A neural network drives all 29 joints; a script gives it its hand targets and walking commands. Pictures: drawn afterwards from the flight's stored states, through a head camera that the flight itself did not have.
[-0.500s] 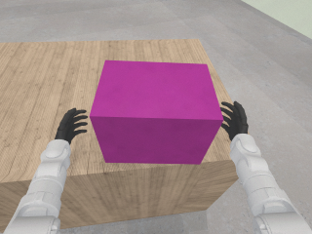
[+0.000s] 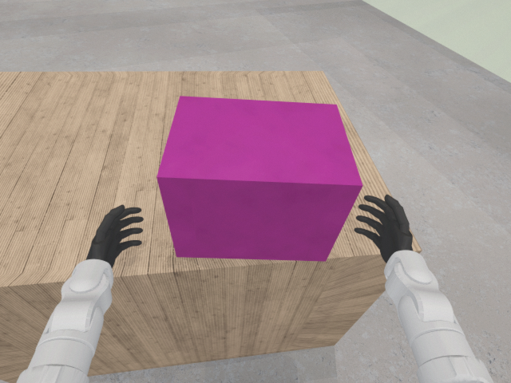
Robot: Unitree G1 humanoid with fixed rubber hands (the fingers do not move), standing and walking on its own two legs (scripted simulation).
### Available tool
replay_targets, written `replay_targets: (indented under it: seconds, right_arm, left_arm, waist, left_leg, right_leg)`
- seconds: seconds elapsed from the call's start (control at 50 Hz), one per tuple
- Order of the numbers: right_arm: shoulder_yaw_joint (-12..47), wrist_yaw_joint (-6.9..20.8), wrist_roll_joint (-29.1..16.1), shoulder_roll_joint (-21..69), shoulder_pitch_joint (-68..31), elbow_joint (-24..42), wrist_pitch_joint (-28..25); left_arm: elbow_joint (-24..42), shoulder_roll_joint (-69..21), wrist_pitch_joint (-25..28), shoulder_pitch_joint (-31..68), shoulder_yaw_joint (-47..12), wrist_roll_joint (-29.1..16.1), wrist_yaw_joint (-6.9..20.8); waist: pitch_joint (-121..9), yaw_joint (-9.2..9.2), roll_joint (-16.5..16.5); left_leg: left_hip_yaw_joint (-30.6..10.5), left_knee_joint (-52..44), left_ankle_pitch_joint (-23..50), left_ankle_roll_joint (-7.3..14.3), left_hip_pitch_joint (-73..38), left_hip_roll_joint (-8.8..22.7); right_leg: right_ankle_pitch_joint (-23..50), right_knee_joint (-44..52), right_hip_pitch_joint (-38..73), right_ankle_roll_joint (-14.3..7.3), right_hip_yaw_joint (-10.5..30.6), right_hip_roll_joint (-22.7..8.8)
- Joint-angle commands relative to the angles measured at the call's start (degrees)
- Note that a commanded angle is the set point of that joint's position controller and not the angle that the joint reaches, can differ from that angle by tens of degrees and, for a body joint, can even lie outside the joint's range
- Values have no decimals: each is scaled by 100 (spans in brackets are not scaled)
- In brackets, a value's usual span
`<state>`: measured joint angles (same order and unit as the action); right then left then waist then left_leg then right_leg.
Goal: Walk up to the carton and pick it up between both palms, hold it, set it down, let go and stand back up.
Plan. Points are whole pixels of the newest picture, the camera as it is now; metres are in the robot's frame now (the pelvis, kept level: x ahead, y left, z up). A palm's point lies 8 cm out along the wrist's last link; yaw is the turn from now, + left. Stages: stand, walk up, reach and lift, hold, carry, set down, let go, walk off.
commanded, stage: set down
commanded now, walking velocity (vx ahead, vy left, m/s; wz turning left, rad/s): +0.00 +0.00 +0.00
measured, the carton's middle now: (255, 181) +0.45 +0.02 +0.04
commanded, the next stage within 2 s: let go in 1.92 s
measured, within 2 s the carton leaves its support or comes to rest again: neither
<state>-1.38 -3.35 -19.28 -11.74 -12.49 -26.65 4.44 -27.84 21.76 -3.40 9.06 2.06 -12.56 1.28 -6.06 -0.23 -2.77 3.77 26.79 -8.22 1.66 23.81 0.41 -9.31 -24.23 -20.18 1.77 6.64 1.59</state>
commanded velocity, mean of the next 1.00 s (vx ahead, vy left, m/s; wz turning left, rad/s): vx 0.00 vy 0.00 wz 0.00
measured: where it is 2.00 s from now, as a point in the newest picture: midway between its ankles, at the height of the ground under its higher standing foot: outside the picture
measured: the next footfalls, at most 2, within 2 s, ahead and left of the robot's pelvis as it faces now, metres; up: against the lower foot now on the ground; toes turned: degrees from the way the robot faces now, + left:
none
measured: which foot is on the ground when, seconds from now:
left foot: down 0.00-1.00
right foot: down 0.00-1.00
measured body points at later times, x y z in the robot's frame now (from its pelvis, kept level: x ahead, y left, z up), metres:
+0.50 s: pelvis +0.00 +0.00 +0.00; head +0.00 +0.02 +0.45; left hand +0.24 +0.26 +0.02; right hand +0.25 -0.21 +0.04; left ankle +0.06 +0.09 -0.74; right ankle +0.03 -0.15 -0.74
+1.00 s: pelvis +0.00 +0.00 +0.00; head +0.02 +0.01 +0.45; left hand +0.24 +0.24 +0.00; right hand +0.24 -0.21 +0.02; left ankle +0.06 +0.09 -0.74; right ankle +0.03 -0.15 -0.74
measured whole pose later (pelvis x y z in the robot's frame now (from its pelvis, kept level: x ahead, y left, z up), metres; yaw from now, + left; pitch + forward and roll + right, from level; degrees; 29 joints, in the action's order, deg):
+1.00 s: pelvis +0.00 +0.00 +0.00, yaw +0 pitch +4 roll -1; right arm -1.4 0.7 -12.7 -11.7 12.1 -1.0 10.3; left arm -4.5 17.9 -15.3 -8.9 2.1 -12.6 -2.0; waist -1.9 -0.2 -0.5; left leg 3.8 26.6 -8.2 1.7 22.8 0.4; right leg -9.3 -24.2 -19.3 1.8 6.6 1.6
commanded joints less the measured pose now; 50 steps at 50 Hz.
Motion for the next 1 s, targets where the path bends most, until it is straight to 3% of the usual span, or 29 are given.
replay_targets:
  seconds: [0.0, 0.12, 0.24, 0.4, 0.7, 0.98]
  right_arm:
    - [-487, -10, 126, -1101, -565, 2843, -191]
    - [-572, 4, 177, -1070, 485, 3712, -53]
    - [-665, 42, 239, -1037, 1345, 4268, 85]
    - [-827, 172, 326, -986, 1669, 4667, 180]
    - [-947, 361, 526, -1187, 2176, 4534, 250]
    - [-902, 445, 813, -1169, 2310, 3859, 277]
  left_arm:
    - [2728, 1104, -32, 693, 337, -670, -47]
    - [3639, 1074, -309, -306, 420, -655, -88]
    - [4083, 1019, -546, -1091, 470, -602, -127]
    - [4243, 957, -567, -1014, 371, -654, -291]
    - [4047, 568, -822, -1146, 306, -371, -390]
    - [3520, 362, -1029, -1243, 354, -52, -391]
  waist:
    - [-1481, 462, 848]
    - [-1246, 517, 754]
    - [-856, 589, 671]
    - [-532, 635, 758]
    - [-373, 538, 717]
    - [-369, 534, 646]
  left_leg:
    - [-473, -727, 311, -515, -2772, 177]
    - [-456, -841, 329, -500, -2743, 181]
    - [-453, -1001, 63, -479, -2652, 194]
    - [-528, -1283, -754, -389, -2082, 344]
    - [-577, -1378, -1068, -324, -2044, 423]
    - [-478, -1208, -1012, -332, -2097, 292]
  right_leg:
    - [-165, 665, 757, -453, -647, -11]
    - [-141, 694, 796, -468, -650, -25]
    - [-350, 780, 742, -473, -632, -73]
    - [-636, 656, 867, -470, -641, -50]
    - [-556, 554, 1118, -409, -593, -19]
    - [-780, 509, 1045, -365, -527, -11]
